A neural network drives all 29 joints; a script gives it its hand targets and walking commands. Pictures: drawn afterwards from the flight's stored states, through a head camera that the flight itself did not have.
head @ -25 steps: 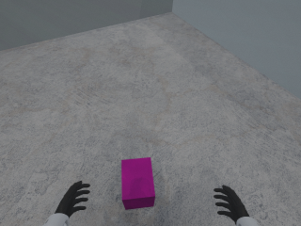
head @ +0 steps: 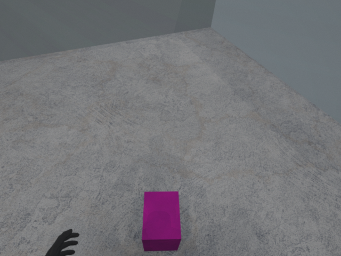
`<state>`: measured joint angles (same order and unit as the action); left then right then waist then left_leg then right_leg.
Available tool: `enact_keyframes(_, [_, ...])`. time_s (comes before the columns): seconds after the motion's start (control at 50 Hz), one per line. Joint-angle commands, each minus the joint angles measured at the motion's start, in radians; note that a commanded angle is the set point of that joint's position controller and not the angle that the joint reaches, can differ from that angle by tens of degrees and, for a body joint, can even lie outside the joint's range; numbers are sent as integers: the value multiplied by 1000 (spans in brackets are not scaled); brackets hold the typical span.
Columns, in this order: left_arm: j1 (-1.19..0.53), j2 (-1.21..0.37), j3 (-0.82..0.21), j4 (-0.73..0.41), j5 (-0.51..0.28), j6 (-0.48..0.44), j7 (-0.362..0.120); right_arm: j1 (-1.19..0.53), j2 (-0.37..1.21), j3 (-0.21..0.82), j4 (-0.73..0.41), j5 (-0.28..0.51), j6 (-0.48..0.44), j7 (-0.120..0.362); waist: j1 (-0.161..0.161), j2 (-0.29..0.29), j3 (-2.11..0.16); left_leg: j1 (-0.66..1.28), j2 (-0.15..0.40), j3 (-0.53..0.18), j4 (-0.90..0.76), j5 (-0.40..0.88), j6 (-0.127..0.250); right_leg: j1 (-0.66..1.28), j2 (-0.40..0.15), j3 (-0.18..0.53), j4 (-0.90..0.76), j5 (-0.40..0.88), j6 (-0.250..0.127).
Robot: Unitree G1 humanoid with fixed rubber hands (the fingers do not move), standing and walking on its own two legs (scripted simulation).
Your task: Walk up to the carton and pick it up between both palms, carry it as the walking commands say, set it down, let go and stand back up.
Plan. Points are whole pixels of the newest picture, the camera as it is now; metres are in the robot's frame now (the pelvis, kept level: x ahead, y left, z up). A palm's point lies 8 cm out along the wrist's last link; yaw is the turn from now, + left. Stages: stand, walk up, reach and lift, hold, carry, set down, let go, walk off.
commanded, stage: stand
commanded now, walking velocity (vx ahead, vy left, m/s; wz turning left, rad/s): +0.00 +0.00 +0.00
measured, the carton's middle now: (161, 221) +0.39 +0.03 -0.65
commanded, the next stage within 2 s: none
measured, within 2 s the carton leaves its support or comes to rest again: neither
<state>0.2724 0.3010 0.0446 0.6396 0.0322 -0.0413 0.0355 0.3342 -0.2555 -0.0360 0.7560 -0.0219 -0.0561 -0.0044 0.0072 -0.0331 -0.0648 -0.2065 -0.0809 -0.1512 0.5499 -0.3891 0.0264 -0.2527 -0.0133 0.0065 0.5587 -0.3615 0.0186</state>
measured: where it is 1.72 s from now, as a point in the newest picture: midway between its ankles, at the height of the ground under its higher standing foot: outside the picture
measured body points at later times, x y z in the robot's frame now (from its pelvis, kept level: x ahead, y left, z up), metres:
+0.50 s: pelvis +0.00 +0.00 +0.00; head +0.00 +0.02 +0.45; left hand +0.02 +0.28 -0.14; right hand +0.07 -0.26 -0.13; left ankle -0.07 +0.11 -0.73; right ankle -0.05 -0.13 -0.73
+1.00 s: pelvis -0.01 -0.01 +0.00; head -0.02 +0.00 +0.45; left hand -0.05 +0.24 -0.15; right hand +0.02 -0.25 -0.14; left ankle -0.07 +0.11 -0.73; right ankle -0.05 -0.13 -0.73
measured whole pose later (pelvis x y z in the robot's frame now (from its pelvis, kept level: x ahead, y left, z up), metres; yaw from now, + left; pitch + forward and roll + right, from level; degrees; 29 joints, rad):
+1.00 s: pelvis -0.01 -0.01 +0.00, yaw +5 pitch +0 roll -1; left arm 0.42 0.24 0.00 0.92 0.03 0.01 0.05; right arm 0.33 -0.19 0.00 1.02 -0.01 0.01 -0.04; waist 0.02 -0.02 -0.03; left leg -0.18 -0.09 -0.24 0.56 -0.37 0.01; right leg -0.18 -0.03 -0.09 0.52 -0.35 0.01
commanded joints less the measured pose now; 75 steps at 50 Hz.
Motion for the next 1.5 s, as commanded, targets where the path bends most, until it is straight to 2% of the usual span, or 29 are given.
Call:
enact_keyframes(0.0, [29, 98, 24, -46, -11, -15, 11, 31, -127, -23, -35, 1, -14, -10, 12, 46, -43, -97, 102, -65, -42, 536, -12, 138, -90, 30, 14, 389, -14])
enact_keyframes(0.04, [30, 89, 19, -31, -13, -7, 15, 32, -122, -21, -26, 8, -8, -17, 5, -10, -45, -98, 98, -65, -23, 557, -6, 144, -93, 22, 23, 505, -21])
enact_keyframes(0.08, [52, 85, 16, -17, -19, 0, 19, 58, -132, -24, -8, 4, -4, -22, 5, -24, -46, -99, 89, -61, -11, 559, -12, 155, -100, 3, 42, 588, -22])
enact_keyframes(0.1, [56, 91, 15, -8, -23, 1, 22, 74, -140, -27, 4, 7, -4, -21, -2, 1, -63, -75, 85, -59, -1, 601, -13, 167, -104, -3, 60, 655, -26])
enact_keyframes(0.18, [83, 100, 14, 21, -26, 9, 22, 50, -138, -21, 24, 8, 12, -30, 11, 41, -11, -64, 90, -75, 5, 682, -5, 104, -91, -31, 46, 551, -15])
enact_keyframes(0.22, [107, 106, 15, 41, -20, 14, 25, 64, -112, -15, 32, 11, 14, -27, 5, 10, -23, -85, 84, -79, -2, 560, -7, 138, -102, -25, 27, 555, -27])
enact_keyframes(0.28, [105, 106, 9, 50, -21, 22, 25, 55, -120, -14, 49, 10, 23, -31, 8, 44, -26, -86, 76, -82, 1, 549, -4, 143, -103, -37, 19, 527, -28])
enact_keyframes(0.32, [120, 97, 5, 69, -15, 34, 29, 60, -114, -15, 56, 5, 30, -32, 5, 23, 8, -128, 74, -89, -8, 465, -1, 141, -101, -39, 3, 426, -26])
enact_keyframes(0.34, [114, 102, 7, 67, -15, 36, 26, 66, -106, -10, 69, 3, 33, -31, 11, 59, 12, -128, 69, -92, -18, 451, 0, 137, -99, -43, 0, 368, -28])
enact_keyframes(0.42, [134, 106, 5, 92, -8, 42, 25, 39, -128, -11, 84, -3, 41, -31, 19, 60, 52, -140, 79, -122, -43, 434, 10, 110, -89, -47, -19, 227, -26])
enact_keyframes(0.58, [173, 69, -12, 146, -8, 48, 20, 51, -98, -3, 137, 1, 50, -30, 11, 69, 92, -159, 75, -135, -59, 362, 9, 107, -91, -46, -50, 181, -27])
enact_keyframes(0.66, [193, 72, -12, 181, -4, 49, 19, 48, -96, -4, 159, 4, 47, -29, 9, 5, 109, -157, 80, -138, -64, 345, 7, 115, -101, -39, -68, 200, -30])
enact_keyframes(0.7, [219, 56, -17, 196, -9, 48, 18, 55, -97, -1, 174, 6, 50, -32, 15, 62, 60, -131, 85, -141, -68, 399, 10, 151, -94, -52, -57, 215, -27])
enact_keyframes(0.74, [219, 64, -16, 211, -8, 49, 23, 47, -74, 5, 181, 8, 53, -33, 10, 75, 89, -133, 79, -137, -69, 417, 8, 143, -94, -47, -54, 233, -28])
enact_keyframes(0.82, [203, 58, -18, 227, -8, 45, 22, 48, -61, 7, 206, 11, 53, -32, 4, 41, 72, -117, 82, -134, -59, 451, 7, 169, -102, -44, -58, 304, -34])
enact_keyframes(0.84, [216, 61, -16, 233, -9, 45, 20, 48, -57, 11, 211, 10, 55, -37, 11, 71, 78, -112, 84, -130, -69, 416, 2, 161, -102, -46, -70, 277, -31])
enact_keyframes(0.88, [218, 52, -20, 248, -7, 47, 19, 61, -59, 10, 230, 13, 60, -38, 2, 26, 111, -122, 80, -127, -77, 395, -2, 159, -103, -36, -82, 279, -31])
enact_keyframes(0.9, [228, 39, -23, 254, -7, 47, 22, 67, -58, 9, 244, 11, 64, -39, 4, 55, 125, -130, 78, -119, -76, 377, -3, 158, -104, -37, -86, 275, -32])
enact_keyframes(0.96, [221, 38, -22, 266, -6, 52, 20, 73, -56, 12, 263, 12, 69, -39, 5, 32, 144, -140, 80, -129, -96, 354, -6, 157, -101, -38, -94, 236, -35])
enact_keyframes(0.98, [235, 28, -24, 276, -9, 51, 18, 56, -39, 17, 259, 13, 68, -40, 14, 57, 135, -131, 82, -132, -93, 362, -5, 159, -101, -40, -94, 226, -34])
enact_keyframes(1.04, [237, 37, -20, 288, -11, 47, 21, 63, -48, 14, 269, 15, 62, -41, 14, 41, 101, -132, 81, -127, -87, 374, -9, 210, -109, -37, -86, 300, -34])
enact_keyframes(1.08, [222, 12, -26, 303, -10, 51, 18, 56, -20, 16, 282, 17, 61, -38, 5, 15, 120, -119, 82, -119, -88, 357, -15, 185, -106, -35, -101, 276, -37])
enact_keyframes(1.1, [218, 25, -19, 302, -10, 50, 16, 62, -20, 21, 290, 16, 65, -41, 16, 56, 139, -142, 81, -120, -93, 376, -18, 194, -105, -40, -88, 274, -38])
enact_keyframes(1.14, [212, 14, -22, 314, -5, 54, 19, 61, -10, 22, 299, 13, 70, -40, 7, 30, 153, -131, 82, -126, -106, 329, -18, 165, -98, -41, -108, 217, -35])
enact_keyframes(1.2, [235, 14, -22, 337, -9, 50, 19, 75, -10, 23, 315, 16, 70, -42, 9, 55, 136, -132, 77, -115, -93, 332, -24, 199, -105, -32, -114, 265, -39])
enact_keyframes(1.24, [210, -2, -23, 338, -10, 52, 17, 65, 3, 25, 319, 15, 72, -44, 2, 28, 154, -134, 81, -109, -87, 321, -27, 185, -108, -29, -130, 257, -44])
enact_keyframes(1.38, [223, -11, -21, 369, -8, 51, 16, 61, 20, 31, 348, 14, 75, -47, 14, 74, 173, -139, 84, -115, -109, 303, -33, 181, -106, -22, -147, 191, -47])
enact_keyframes(1.42, [212, -30, -24, 375, -8, 53, 14, 81, 11, 30, 358, 17, 74, -46, 8, 28, 188, -151, 89, -122, -115, 298, -31, 175, -96, -27, -146, 173, -46])
enact_keyframes(1.48, [214, -28, -26, 387, -12, 50, 15, 74, 20, 31, 357, 17, 75, -47, 0, 40, 170, -122, 84, -104, -113, 270, -31, 155, -101, -13, -169, 131, -52])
